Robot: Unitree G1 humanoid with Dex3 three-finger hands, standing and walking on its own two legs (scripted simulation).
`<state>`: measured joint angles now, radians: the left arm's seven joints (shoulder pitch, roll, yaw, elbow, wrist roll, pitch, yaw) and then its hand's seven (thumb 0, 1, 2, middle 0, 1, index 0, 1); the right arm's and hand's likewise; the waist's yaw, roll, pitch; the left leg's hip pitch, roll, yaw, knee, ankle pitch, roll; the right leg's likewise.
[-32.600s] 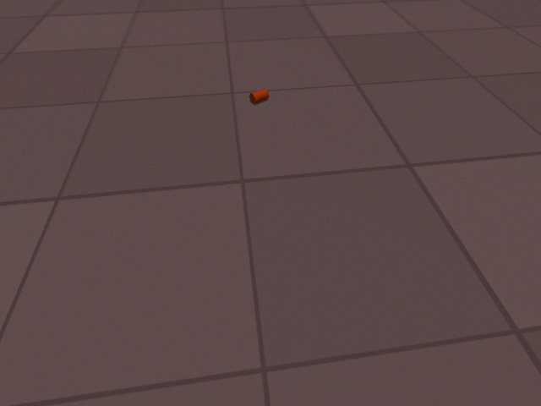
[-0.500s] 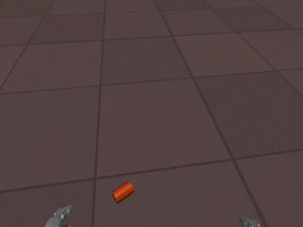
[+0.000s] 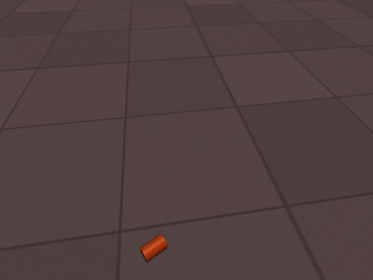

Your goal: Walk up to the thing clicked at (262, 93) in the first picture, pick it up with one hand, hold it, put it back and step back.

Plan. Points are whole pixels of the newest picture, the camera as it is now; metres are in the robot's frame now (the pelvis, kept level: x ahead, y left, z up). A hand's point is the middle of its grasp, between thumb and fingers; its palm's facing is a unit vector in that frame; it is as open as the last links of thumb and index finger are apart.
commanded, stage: stand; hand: left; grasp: from above
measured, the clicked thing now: (153, 246) +0.46 +0.19 -0.74
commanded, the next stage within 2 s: step back in 1.82 s
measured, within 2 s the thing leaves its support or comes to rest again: neither
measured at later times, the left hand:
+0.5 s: hand out of the picture +0.06 +0.24 -0.16, palm faces +0.02 -0.94 -0.33, open 7.4 cm
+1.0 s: hand out of the picture +0.07 +0.24 -0.16, palm faces +0.01 -0.95 -0.33, open 7.4 cm
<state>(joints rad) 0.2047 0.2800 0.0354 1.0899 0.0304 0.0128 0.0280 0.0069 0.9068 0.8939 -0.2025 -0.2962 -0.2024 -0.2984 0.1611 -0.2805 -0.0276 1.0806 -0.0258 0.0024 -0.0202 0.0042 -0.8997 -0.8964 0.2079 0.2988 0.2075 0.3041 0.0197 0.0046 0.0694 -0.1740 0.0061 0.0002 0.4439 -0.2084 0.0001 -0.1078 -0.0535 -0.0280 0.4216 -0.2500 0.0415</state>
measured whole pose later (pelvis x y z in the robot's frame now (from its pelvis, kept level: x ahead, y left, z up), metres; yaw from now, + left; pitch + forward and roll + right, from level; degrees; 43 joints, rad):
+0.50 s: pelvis +0.00 +0.00 +0.01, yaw +0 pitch -4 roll +0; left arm 0.12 0.31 0.03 1.16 0.02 0.00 0.02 0.00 0.91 0.89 -0.20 -0.30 -0.20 -0.30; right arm 0.12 -0.31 -0.02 1.14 -0.02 0.00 -0.02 0.00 -0.90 -0.90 0.21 0.30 0.21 0.30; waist 0.01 0.01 0.07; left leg -0.13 0.01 0.00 0.36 -0.17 -0.01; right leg -0.06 -0.05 -0.03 0.33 -0.21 0.04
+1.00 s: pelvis +0.01 -0.01 +0.01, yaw +0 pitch -3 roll +0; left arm 0.12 0.31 0.03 1.16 0.02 0.00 0.01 0.00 0.91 0.89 -0.20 -0.30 -0.20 -0.30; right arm 0.11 -0.32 -0.01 1.14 -0.02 0.00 -0.01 0.00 -0.90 -0.90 0.21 0.30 0.21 0.30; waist 0.00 0.01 0.07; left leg -0.13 0.02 0.00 0.35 -0.16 -0.01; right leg -0.07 -0.04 -0.03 0.32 -0.20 0.03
